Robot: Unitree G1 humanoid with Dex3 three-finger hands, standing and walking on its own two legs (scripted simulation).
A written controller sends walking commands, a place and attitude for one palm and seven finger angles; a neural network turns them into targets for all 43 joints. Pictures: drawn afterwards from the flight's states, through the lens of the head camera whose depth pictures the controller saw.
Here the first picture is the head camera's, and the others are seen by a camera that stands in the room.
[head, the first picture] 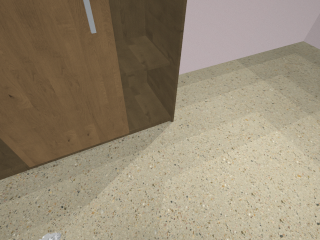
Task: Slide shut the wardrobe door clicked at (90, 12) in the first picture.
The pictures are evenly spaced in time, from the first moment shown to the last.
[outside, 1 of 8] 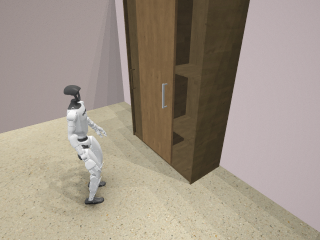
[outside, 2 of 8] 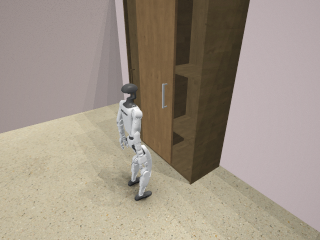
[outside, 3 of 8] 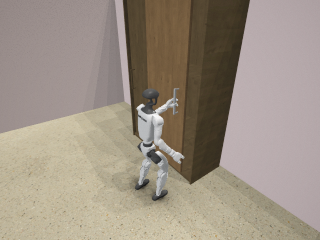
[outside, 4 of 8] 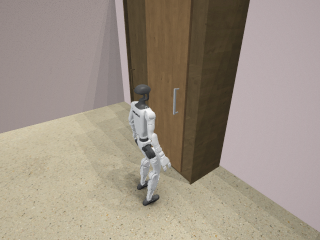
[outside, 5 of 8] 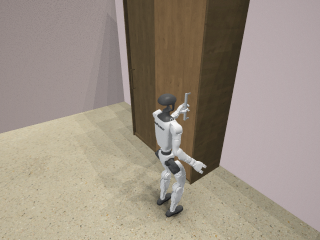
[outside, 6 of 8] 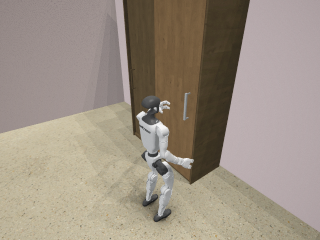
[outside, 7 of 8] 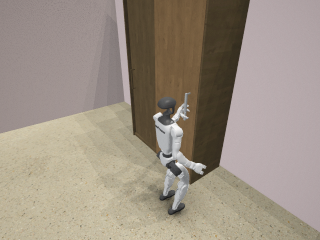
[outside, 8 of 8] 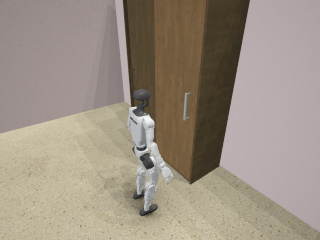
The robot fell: no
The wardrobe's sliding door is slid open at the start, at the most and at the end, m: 0.37 0.37 0.00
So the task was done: yes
